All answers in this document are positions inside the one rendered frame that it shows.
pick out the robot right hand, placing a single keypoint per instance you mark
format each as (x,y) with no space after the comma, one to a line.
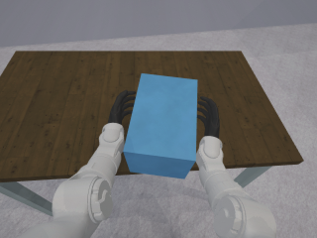
(212,121)

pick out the right robot upper arm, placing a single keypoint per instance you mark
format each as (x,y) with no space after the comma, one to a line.
(238,217)

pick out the table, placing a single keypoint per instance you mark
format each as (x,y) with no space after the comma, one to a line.
(54,105)

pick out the left robot upper arm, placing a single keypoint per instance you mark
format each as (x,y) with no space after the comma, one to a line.
(79,206)

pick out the robot right forearm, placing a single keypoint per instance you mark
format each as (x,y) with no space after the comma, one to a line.
(213,175)

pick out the carton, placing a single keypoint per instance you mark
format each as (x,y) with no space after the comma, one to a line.
(161,138)

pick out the robot left forearm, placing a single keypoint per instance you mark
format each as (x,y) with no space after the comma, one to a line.
(106,160)

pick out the robot left hand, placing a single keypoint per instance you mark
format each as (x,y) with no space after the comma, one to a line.
(117,112)

